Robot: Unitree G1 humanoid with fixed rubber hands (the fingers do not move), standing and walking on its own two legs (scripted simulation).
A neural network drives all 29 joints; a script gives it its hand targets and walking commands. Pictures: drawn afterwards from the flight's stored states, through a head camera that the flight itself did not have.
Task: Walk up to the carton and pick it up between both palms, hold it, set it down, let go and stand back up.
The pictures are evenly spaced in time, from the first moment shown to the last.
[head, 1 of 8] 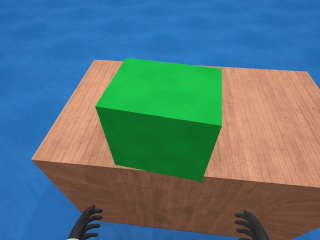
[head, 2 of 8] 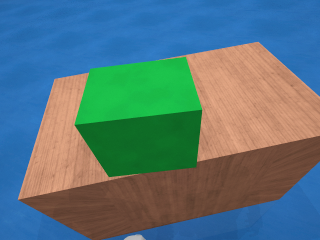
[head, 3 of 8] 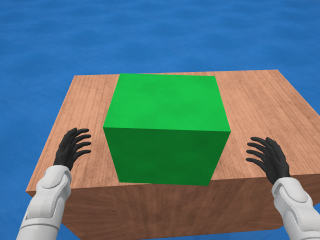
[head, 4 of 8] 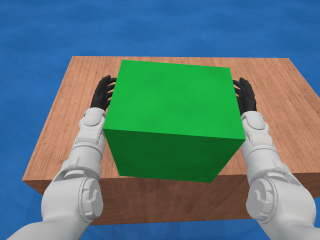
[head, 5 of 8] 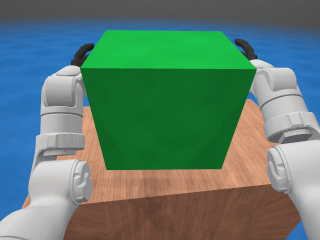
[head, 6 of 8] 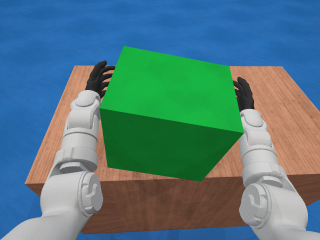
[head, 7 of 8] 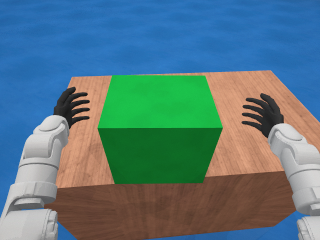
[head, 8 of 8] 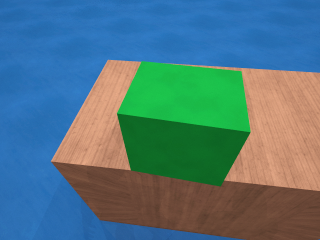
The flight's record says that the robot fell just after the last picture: no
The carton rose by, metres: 0.24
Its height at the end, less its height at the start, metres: +0.00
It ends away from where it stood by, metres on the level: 0.02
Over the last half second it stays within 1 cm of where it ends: yes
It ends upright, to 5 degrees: yes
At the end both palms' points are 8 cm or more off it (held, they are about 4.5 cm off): yes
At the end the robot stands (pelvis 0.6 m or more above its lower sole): yes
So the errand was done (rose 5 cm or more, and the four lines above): yes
